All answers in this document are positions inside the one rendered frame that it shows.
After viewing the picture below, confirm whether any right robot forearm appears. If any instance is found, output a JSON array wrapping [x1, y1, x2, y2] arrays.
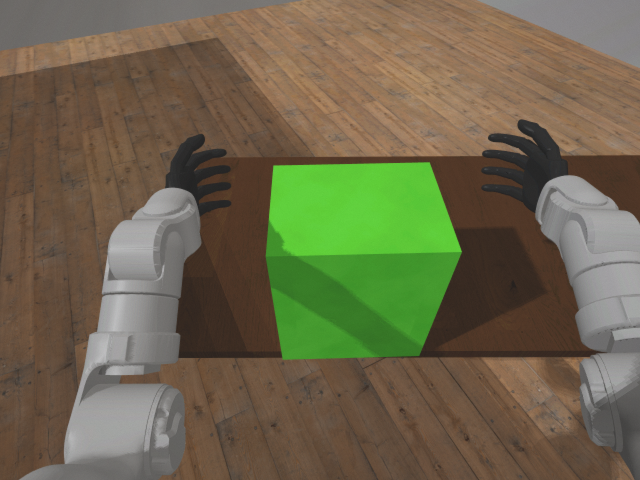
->
[[535, 175, 640, 353]]

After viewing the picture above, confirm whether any robot right hand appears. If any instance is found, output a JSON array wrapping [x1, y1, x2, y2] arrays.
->
[[481, 119, 568, 213]]

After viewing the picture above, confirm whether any carton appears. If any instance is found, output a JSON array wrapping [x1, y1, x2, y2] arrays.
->
[[266, 162, 462, 360]]

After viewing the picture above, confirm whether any table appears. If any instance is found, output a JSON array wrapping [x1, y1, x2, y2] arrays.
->
[[176, 155, 640, 358]]

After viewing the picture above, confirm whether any left robot forearm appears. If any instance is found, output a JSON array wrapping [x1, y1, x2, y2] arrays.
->
[[64, 188, 202, 462]]

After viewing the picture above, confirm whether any robot right upper arm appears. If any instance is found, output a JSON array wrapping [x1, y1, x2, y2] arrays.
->
[[579, 352, 640, 480]]

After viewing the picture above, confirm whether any robot left upper arm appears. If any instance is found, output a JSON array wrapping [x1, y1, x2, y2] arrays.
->
[[19, 384, 186, 480]]

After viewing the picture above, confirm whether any robot left hand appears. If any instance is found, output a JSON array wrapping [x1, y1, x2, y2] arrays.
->
[[165, 134, 231, 216]]

